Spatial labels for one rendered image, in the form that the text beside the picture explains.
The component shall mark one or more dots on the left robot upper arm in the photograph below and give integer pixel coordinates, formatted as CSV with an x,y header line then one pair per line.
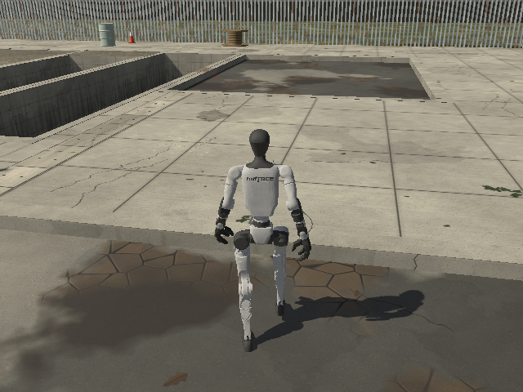
x,y
234,174

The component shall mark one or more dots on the robot left hand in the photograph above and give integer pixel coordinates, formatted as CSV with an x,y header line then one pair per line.
x,y
227,232

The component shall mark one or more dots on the right robot upper arm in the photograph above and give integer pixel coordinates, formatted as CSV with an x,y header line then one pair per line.
x,y
286,172

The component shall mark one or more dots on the left robot forearm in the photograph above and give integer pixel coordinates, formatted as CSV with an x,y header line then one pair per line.
x,y
222,216

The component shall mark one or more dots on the right robot thigh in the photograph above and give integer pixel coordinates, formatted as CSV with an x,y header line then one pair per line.
x,y
280,240

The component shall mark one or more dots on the robot right hand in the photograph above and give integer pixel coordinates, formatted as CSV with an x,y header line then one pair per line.
x,y
306,248

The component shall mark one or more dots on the left robot foot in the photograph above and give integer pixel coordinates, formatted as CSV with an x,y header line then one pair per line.
x,y
248,344

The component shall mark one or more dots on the right robot forearm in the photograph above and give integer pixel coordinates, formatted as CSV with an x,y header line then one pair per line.
x,y
299,222

